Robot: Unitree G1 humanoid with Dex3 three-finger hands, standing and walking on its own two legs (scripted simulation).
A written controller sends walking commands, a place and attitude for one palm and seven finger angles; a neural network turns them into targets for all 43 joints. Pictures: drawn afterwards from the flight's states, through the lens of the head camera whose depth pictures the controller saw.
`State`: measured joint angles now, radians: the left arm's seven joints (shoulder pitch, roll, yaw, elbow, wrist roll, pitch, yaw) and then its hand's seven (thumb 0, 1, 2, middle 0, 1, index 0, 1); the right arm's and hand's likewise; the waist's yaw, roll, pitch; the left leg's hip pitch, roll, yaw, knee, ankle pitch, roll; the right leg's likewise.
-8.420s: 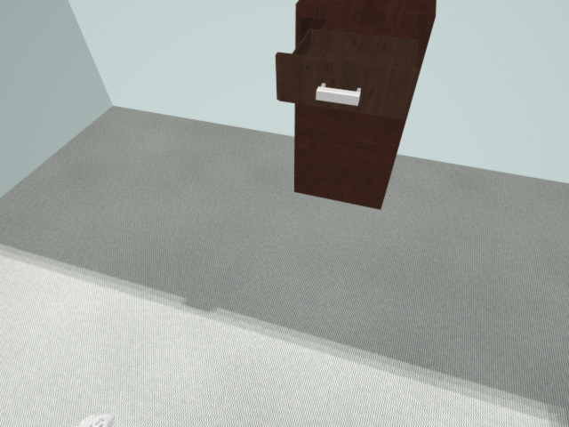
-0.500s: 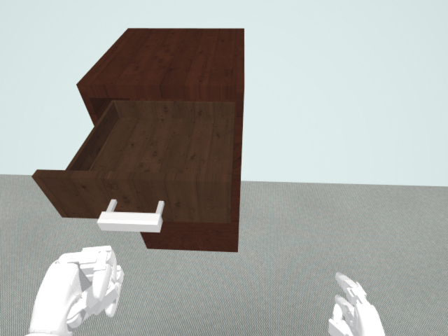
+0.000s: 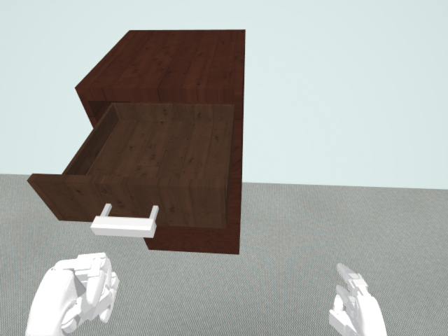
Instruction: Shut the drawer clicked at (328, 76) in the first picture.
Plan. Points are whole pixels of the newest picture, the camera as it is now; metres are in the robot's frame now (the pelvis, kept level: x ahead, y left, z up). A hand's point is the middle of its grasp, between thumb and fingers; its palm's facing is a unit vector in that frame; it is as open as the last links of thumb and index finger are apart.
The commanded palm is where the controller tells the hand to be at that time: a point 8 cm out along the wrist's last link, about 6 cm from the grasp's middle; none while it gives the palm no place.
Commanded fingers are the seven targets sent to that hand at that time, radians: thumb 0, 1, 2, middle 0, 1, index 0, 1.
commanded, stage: bring the fist close to the handle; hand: left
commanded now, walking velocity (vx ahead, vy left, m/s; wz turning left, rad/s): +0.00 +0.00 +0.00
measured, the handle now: (127, 217) +0.33 +0.23 +0.02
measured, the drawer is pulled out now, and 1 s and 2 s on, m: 0.29 0.29 0.27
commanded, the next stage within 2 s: push the drawer shut in 1.22 s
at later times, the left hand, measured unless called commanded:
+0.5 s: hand (127, 277) +0.20 +0.18 +0.05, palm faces +0.01 -1.00 -0.04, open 3.3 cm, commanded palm +0.18 +0.24 +0.05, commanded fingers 0.00 0.90 0.90 -1.40 -1.60 -1.40 -1.60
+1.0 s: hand (141, 269) +0.23 +0.17 +0.02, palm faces +0.00 -1.00 -0.04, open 3.3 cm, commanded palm +0.20 +0.24 +0.02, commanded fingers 0.00 0.90 0.90 -1.40 -1.60 -1.40 -1.60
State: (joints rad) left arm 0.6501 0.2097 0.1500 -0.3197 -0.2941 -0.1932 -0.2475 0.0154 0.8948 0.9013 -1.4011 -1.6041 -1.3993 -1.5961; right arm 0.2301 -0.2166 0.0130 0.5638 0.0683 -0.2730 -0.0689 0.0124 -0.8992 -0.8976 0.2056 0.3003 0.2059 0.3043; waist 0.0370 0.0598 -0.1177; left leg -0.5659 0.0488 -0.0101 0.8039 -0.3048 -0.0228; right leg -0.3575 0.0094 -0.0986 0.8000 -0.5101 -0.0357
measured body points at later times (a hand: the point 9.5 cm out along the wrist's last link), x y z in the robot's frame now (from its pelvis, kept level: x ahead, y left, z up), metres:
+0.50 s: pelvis -0.01 +0.01 -0.02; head +0.03 +0.00 +0.43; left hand +0.19 +0.23 +0.06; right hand +0.16 -0.23 -0.10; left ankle +0.06 +0.14 -0.70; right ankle -0.05 -0.09 -0.70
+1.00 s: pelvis -0.01 +0.01 -0.04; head +0.04 +0.01 +0.41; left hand +0.22 +0.23 +0.03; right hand +0.15 -0.23 -0.12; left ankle +0.06 +0.14 -0.70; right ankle -0.05 -0.09 -0.70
